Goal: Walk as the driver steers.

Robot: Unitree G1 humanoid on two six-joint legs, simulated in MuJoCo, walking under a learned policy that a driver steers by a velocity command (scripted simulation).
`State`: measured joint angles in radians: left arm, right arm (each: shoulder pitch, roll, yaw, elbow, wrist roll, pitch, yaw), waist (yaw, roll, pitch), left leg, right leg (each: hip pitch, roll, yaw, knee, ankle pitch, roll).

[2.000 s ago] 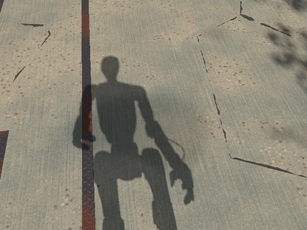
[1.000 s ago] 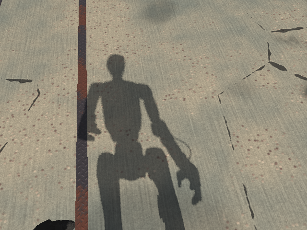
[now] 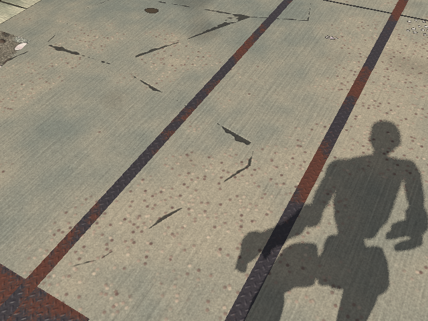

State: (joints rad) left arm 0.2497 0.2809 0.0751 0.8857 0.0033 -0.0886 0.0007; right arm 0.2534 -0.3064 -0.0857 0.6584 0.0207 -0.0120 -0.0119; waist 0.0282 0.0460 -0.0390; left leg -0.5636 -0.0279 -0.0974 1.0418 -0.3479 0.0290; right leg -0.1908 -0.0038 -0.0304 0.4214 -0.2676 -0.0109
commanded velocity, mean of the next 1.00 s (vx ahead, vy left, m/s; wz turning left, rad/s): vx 0.47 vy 0.00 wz -0.10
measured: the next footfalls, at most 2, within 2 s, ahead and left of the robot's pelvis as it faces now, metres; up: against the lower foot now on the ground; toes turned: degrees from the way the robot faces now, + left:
left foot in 0.32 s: +0.30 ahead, +0.19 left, +0.00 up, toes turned +10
right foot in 0.88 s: +0.62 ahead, -0.03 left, +0.00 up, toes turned -9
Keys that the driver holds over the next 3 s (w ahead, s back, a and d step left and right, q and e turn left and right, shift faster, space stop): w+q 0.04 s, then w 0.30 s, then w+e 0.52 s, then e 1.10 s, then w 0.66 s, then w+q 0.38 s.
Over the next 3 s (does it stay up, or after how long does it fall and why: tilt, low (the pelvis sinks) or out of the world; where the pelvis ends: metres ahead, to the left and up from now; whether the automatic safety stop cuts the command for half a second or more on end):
stays up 0.90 -0.31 0.00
